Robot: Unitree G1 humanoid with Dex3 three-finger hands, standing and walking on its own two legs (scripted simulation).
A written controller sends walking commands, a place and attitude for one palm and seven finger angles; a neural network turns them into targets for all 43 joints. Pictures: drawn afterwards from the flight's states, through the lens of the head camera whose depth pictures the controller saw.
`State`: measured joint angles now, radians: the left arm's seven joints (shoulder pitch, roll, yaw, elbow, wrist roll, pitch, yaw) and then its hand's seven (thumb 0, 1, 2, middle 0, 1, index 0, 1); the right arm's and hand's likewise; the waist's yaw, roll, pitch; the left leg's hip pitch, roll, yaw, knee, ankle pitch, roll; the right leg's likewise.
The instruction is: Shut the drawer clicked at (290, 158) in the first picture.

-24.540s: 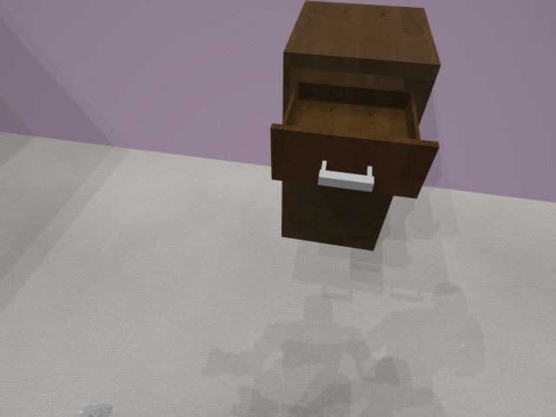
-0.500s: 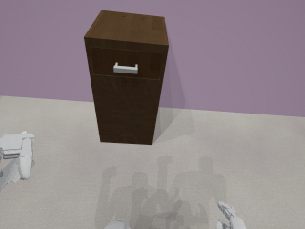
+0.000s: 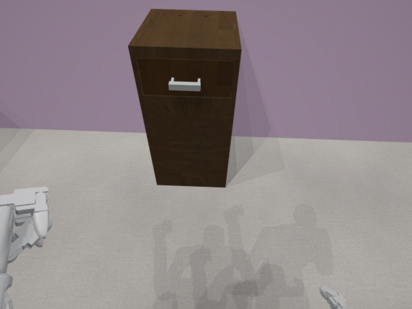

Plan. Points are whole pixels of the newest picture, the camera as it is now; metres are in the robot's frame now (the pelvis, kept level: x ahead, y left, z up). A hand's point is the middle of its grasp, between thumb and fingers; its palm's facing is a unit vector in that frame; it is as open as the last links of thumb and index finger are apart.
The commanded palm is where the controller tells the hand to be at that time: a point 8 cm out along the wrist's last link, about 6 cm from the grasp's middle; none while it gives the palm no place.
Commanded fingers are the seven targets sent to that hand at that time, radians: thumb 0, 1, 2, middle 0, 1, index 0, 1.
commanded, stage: let the arm hang, fingers relaxed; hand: left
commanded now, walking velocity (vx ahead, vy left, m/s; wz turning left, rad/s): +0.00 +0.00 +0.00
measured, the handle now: (185, 83) +0.92 +0.12 -0.03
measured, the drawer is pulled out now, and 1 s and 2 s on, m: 0.00 0.00 0.00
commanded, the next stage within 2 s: look to check the result in 1.06 s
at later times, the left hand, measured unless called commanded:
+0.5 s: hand out of the picture -0.04 +0.19 -0.15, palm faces +0.07 -0.96 -0.26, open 4.9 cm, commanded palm none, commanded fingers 0.00 0.90 0.90 -0.28 -0.39 -0.28 -0.39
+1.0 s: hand out of the picture +0.04 +0.20 -0.14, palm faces +0.04 -0.97 -0.25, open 7.3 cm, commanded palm none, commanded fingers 0.00 0.90 0.90 -0.20 -0.30 -0.20 -0.30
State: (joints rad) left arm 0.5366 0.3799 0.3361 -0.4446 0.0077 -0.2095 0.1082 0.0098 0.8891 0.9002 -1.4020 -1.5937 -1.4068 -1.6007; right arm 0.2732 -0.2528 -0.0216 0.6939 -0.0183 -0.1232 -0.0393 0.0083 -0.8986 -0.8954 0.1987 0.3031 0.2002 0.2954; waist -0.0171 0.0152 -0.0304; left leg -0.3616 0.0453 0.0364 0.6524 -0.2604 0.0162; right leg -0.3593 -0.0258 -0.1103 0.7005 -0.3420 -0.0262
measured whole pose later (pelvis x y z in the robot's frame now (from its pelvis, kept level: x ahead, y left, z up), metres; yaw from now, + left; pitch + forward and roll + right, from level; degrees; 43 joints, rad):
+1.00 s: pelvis -0.01 +0.00 +0.02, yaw +2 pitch -2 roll +0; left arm 0.15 0.22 0.02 1.12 0.02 0.00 0.01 0.01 0.91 0.90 -0.20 -0.30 -0.20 -0.31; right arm 0.21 -0.20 -0.02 1.11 -0.02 0.00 -0.02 0.00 -0.90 -0.90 0.20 0.30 0.20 0.29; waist -0.01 0.02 0.06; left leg -0.21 -0.01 -0.01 0.41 -0.17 0.00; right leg -0.20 0.00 0.03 0.42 -0.19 0.00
